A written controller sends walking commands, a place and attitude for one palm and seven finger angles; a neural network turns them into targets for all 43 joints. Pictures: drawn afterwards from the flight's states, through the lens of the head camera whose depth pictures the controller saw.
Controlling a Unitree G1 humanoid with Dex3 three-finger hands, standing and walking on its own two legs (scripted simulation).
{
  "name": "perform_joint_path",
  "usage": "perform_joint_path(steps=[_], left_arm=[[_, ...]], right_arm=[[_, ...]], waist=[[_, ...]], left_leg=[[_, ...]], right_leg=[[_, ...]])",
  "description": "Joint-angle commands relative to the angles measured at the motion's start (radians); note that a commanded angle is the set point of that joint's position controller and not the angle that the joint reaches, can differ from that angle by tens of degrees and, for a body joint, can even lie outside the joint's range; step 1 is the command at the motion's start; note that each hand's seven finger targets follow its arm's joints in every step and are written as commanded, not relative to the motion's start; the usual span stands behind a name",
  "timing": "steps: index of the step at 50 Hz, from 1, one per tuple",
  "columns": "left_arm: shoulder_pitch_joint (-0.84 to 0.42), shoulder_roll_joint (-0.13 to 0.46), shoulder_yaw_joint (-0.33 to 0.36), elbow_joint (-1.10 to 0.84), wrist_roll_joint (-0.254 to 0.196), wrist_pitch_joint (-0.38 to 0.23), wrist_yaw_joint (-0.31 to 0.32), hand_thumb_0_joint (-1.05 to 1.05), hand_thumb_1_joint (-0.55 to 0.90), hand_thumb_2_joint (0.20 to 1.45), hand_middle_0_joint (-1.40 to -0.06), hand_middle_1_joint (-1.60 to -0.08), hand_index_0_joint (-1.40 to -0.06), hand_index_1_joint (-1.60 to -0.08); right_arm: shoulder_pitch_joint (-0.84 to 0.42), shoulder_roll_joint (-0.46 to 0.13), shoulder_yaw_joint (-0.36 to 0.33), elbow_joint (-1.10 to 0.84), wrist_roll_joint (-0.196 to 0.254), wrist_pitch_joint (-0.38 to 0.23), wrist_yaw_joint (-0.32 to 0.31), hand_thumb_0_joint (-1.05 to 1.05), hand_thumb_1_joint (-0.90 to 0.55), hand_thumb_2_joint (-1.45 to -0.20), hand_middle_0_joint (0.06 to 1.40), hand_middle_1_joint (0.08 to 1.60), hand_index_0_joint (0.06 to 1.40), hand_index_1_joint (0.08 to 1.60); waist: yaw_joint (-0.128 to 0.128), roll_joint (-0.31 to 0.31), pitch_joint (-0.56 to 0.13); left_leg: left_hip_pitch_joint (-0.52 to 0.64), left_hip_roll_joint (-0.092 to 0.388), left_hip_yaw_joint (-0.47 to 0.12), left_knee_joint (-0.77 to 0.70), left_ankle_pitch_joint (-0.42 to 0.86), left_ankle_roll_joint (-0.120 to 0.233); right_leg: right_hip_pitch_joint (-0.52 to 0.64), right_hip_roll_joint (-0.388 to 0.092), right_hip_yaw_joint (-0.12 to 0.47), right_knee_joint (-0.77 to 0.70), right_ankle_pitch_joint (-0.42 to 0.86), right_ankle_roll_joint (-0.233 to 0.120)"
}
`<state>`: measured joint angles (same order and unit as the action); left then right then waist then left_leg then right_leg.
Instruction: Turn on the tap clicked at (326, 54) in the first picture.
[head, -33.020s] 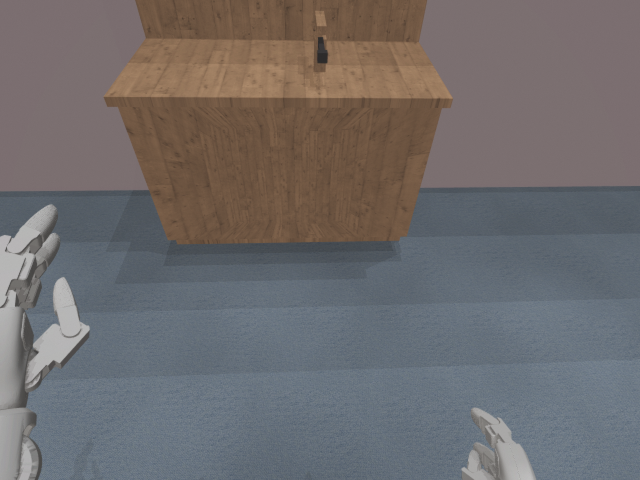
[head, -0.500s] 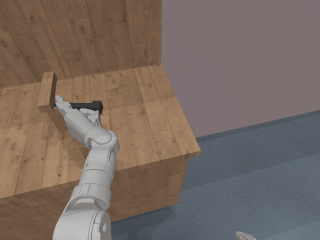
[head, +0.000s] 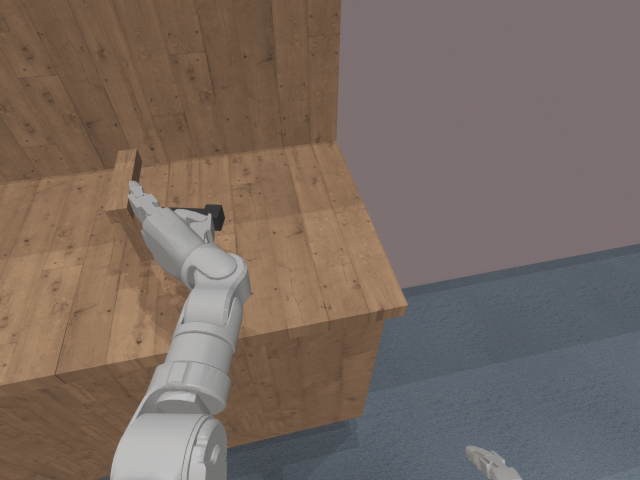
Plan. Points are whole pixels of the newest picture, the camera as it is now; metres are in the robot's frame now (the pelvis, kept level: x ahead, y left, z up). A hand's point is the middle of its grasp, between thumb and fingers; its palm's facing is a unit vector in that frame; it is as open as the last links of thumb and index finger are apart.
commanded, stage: lift the hand up off the lever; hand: left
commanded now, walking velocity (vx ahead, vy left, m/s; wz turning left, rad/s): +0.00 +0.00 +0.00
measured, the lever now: (213, 217) +0.47 +0.18 +0.06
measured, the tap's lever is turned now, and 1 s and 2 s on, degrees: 75 75 75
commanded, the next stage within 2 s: draw the hand back beside the body in 1.06 s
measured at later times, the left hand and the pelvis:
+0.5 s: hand (214, 215) +0.41 +0.16 +0.13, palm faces +0.76 -0.64 -0.09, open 7.8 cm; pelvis +0.00 +0.00 +0.00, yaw -1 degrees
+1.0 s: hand (205, 209) +0.41 +0.16 +0.14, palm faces +0.76 -0.64 -0.09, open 7.8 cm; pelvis +0.01 -0.01 +0.01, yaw +0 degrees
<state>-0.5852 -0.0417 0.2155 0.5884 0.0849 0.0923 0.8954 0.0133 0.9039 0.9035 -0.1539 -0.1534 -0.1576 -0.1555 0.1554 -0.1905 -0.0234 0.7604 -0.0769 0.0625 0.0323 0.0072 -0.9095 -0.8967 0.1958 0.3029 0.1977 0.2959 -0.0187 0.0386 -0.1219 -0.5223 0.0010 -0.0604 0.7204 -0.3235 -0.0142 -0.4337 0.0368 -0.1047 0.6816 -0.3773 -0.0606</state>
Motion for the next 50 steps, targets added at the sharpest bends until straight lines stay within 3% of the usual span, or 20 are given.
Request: perform_joint_path(steps=[1, 4, 7, 9, 13, 14, 16, 19, 20, 22, 24, 28, 29, 33, 34, 36, 38, 39, 42, 50], left_arm=[[-0.481, 0.085, -0.04, -0.192, 0.037, -0.055, 0.011, 0.0, 0.9, 0.9, -0.15, -0.15, -0.15, -0.15], [-0.479, 0.126, -0.001, -0.204, 0.051, -0.061, 0.022, 0.0, 0.9, 0.9, -0.15, -0.15, -0.15, -0.15], [-0.489, 0.082, -0.043, -0.217, 0.051, -0.061, 0.022, 0.0, 0.9, 0.9, -0.15, -0.15, -0.15, -0.15], [-0.427, 0.145, 0.025, -0.2, 0.044, -0.047, 0.023, 0.0, 0.9, 0.9, -0.15, -0.15, -0.15, -0.15], [-0.409, 0.075, -0.039, -0.248, 0.034, -0.025, 0.014, 0.0, 0.9, 0.9, -0.15, -0.15, -0.15, -0.15], [-0.39, 0.126, 0.009, -0.24, 0.035, -0.019, 0.017, 0.0, 0.9, 0.9, -0.15, -0.15, -0.15, -0.15], [-0.425, 0.081, -0.04, -0.263, 0.032, -0.013, 0.015, 0.0, 0.9, 0.9, -0.15, -0.15, -0.15, -0.15], [-0.414, 0.119, -0.012, -0.311, 0.038, -0.011, 0.02, 0.0, 0.9, 0.9, -0.15, -0.15, -0.15, -0.15], [-0.416, 0.075, -0.055, -0.329, 0.038, -0.01, 0.016, 0.0, 0.9, 0.9, -0.15, -0.15, -0.15, -0.15], [-0.413, 0.069, -0.062, -0.314, 0.034, -0.001, 0.015, 0.0, 0.9, 0.9, -0.15, -0.15, -0.15, -0.15], [-0.385, 0.132, 0.002, -0.301, 0.029, 0.012, 0.017, 0.0, 0.9, 0.9, -0.15, -0.15, -0.15, -0.15], [-0.407, 0.062, -0.075, -0.338, 0.027, 0.027, 0.003, 0.0, 0.9, 0.9, -0.15, -0.15, -0.15, -0.15], [-0.39, 0.099, -0.037, -0.318, 0.027, 0.034, 0.007, 0.0, 0.9, 0.9, -0.15, -0.15, -0.15, -0.15], [-0.436, 0.083, -0.056, -0.323, 0.016, 0.042, 0.001, 0.0, 0.9, 0.9, -0.15, -0.15, -0.15, -0.15], [-0.409, 0.128, -0.013, -0.317, 0.016, 0.046, 0.002, 0.0, 0.9, 0.9, -0.15, -0.15, -0.15, -0.15], [-0.433, 0.081, -0.06, -0.353, 0.02, 0.044, -0.001, 0.0, 0.9, 0.9, -0.15, -0.15, -0.15, -0.15], [-0.395, 0.072, -0.066, -0.359, 0.02, 0.052, -0.006, 0.0, 0.9, 0.9, -0.15, -0.15, -0.15, -0.15], [-0.359, 0.118, -0.024, -0.342, 0.018, 0.061, -0.008, 0.0, 0.9, 0.9, -0.15, -0.15, -0.15, -0.15], [-0.365, 0.084, -0.054, -0.358, 0.001, 0.077, -0.021, 0.0, 0.9, 0.9, -0.15, -0.15, -0.15, -0.15], [-0.387, 0.054, -0.092, -0.407, 0.012, 0.079, -0.021, 0.0, 0.9, 0.9, -0.15, -0.15, -0.15, -0.15]], right_arm=[[-0.078, -0.116, -0.032, -0.111, 0.007, -0.036, -0.016, 0.0, -0.9, -0.9, 0.2, 0.3, 0.2, 0.3], [-0.064, -0.12, -0.04, -0.103, 0.0, -0.038, -0.016, 0.0, -0.9, -0.9, 0.2, 0.3, 0.2, 0.3], [-0.067, -0.115, -0.037, -0.112, -0.001, -0.042, -0.011, 0.0, -0.9, -0.9, 0.2, 0.3, 0.2, 0.3], [-0.062, -0.125, -0.042, -0.11, 0.0, -0.036, -0.016, 0.0, -0.9, -0.9, 0.2, 0.3, 0.2, 0.3], [-0.071, -0.118, -0.038, -0.127, 0.004, -0.036, -0.009, 0.0, -0.9, -0.9, 0.2, 0.3, 0.2, 0.3], [-0.068, -0.127, -0.043, -0.118, 0.003, -0.033, -0.013, 0.0, -0.9, -0.9, 0.2, 0.3, 0.2, 0.3], [-0.083, -0.12, -0.037, -0.123, 0.007, -0.038, -0.012, 0.0, -0.9, -0.9, 0.2, 0.3, 0.2, 0.3], [-0.085, -0.123, -0.044, -0.116, 0.003, -0.043, -0.014, 0.0, -0.9, -0.9, 0.2, 0.3, 0.2, 0.3], [-0.09, -0.115, -0.04, -0.124, 0.006, -0.045, -0.01, 0.0, -0.9, -0.9, 0.2, 0.3, 0.2, 0.3], [-0.096, -0.116, -0.037, -0.12, 0.005, -0.048, -0.012, 0.0, -0.9, -0.9, 0.2, 0.3, 0.2, 0.3], [-0.094, -0.122, -0.04, -0.112, 0.007, -0.042, -0.02, 0.0, -0.9, -0.9, 0.2, 0.3, 0.2, 0.3], [-0.122, -0.11, -0.031, -0.122, 0.012, -0.043, -0.021, 0.0, -0.9, -0.9, 0.2, 0.3, 0.2, 0.3], [-0.114, -0.117, -0.035, -0.112, 0.011, -0.041, -0.024, 0.0, -0.9, -0.9, 0.2, 0.3, 0.2, 0.3], [-0.134, -0.112, -0.026, -0.115, 0.016, -0.045, -0.029, 0.0, -0.9, -0.9, 0.2, 0.3, 0.2, 0.3], [-0.131, -0.116, -0.032, -0.11, 0.015, -0.041, -0.034, 0.0, -0.9, -0.9, 0.2, 0.3, 0.2, 0.3], [-0.134, -0.107, -0.028, -0.12, 0.015, -0.044, -0.03, 0.0, -0.9, -0.9, 0.2, 0.3, 0.2, 0.3], [-0.135, -0.106, -0.028, -0.125, 0.015, -0.041, -0.026, 0.0, -0.9, -0.9, 0.2, 0.3, 0.2, 0.3], [-0.131, -0.113, -0.032, -0.119, 0.016, -0.034, -0.029, 0.0, -0.9, -0.9, 0.2, 0.3, 0.2, 0.3], [-0.15, -0.111, -0.026, -0.131, 0.025, -0.032, -0.033, 0.0, -0.9, -0.9, 0.2, 0.3, 0.2, 0.3], [-0.149, -0.109, -0.029, -0.123, 0.022, -0.045, -0.029, 0.0, -0.9, -0.9, 0.2, 0.3, 0.2, 0.3]], waist=[[-0.033, -0.078, -0.251], [-0.017, -0.047, -0.283], [-0.026, -0.056, -0.3], [-0.005, -0.071, -0.302], [-0.009, -0.085, -0.287], [0.002, -0.087, -0.28], [-0.01, -0.09, -0.259], [0.006, -0.05, -0.281], [0.0, -0.048, -0.285], [-0.007, -0.084, -0.27], [0.01, -0.096, -0.265], [-0.001, -0.071, -0.249], [0.005, -0.08, -0.238], [-0.004, -0.101, -0.234], [0.012, -0.093, -0.24], [0.009, -0.077, -0.264], [0.013, -0.067, -0.273], [0.024, -0.073, -0.261], [0.015, -0.113, -0.238], [0.019, -0.061, -0.259]], left_leg=[[0.148, -0.015, 0.028, -0.058, 0.204, 0.024], [0.16, -0.014, 0.026, -0.055, 0.228, 0.018], [0.175, -0.011, 0.032, -0.05, 0.248, 0.02], [0.159, -0.013, 0.032, -0.06, 0.249, 0.019], [0.173, -0.01, 0.039, -0.065, 0.282, 0.02], [0.169, -0.011, 0.036, -0.074, 0.274, 0.019], [0.174, -0.01, 0.04, -0.078, 0.261, 0.023], [0.199, -0.01, 0.04, -0.081, 0.27, 0.02], [0.209, -0.008, 0.04, -0.083, 0.287, 0.017], [0.199, -0.01, 0.041, -0.082, 0.271, 0.021], [0.193, -0.013, 0.042, -0.095, 0.262, 0.021], [0.215, -0.011, 0.049, -0.1, 0.272, 0.022], [0.214, -0.012, 0.043, -0.107, 0.263, 0.021], [0.215, -0.015, 0.047, -0.114, 0.246, 0.025], [0.214, -0.017, 0.044, -0.122, 0.242, 0.023], [0.239, -0.014, 0.047, -0.117, 0.284, 0.021], [0.244, -0.016, 0.05, -0.112, 0.307, 0.02], [0.237, -0.014, 0.043, -0.12, 0.303, 0.017], [0.235, -0.014, 0.048, -0.127, 0.299, 0.021], [0.285, -0.01, 0.042, -0.129, 0.347, 0.014]], right_leg=[[0.084, -0.041, 0.059, -0.137, 0.261, 0.035], [0.093, -0.033, 0.054, -0.125, 0.276, 0.029], [0.095, -0.036, 0.052, -0.116, 0.304, 0.031], [0.127, -0.035, 0.056, -0.124, 0.316, 0.032], [0.143, -0.04, 0.052, -0.125, 0.372, 0.035], [0.151, -0.036, 0.052, -0.133, 0.353, 0.032], [0.139, -0.04, 0.054, -0.141, 0.337, 0.035], [0.149, -0.033, 0.054, -0.145, 0.326, 0.029], [0.15, -0.036, 0.049, -0.138, 0.339, 0.027], [0.145, -0.039, 0.053, -0.146, 0.336, 0.034], [0.173, -0.04, 0.059, -0.16, 0.337, 0.036], [0.17, -0.05, 0.062, -0.166, 0.361, 0.037], [0.169, -0.043, 0.058, -0.175, 0.332, 0.034], [0.175, -0.055, 0.07, -0.188, 0.34, 0.044], [0.187, -0.047, 0.068, -0.192, 0.314, 0.039], [0.194, -0.051, 0.064, -0.176, 0.37, 0.038], [0.206, -0.055, 0.065, -0.169, 0.419, 0.04], [0.217, -0.05, 0.061, -0.175, 0.4, 0.036], [0.227, -0.062, 0.068, -0.188, 0.432, 0.046], [0.208, -0.047, 0.054, -0.175, 0.411, 0.03]])
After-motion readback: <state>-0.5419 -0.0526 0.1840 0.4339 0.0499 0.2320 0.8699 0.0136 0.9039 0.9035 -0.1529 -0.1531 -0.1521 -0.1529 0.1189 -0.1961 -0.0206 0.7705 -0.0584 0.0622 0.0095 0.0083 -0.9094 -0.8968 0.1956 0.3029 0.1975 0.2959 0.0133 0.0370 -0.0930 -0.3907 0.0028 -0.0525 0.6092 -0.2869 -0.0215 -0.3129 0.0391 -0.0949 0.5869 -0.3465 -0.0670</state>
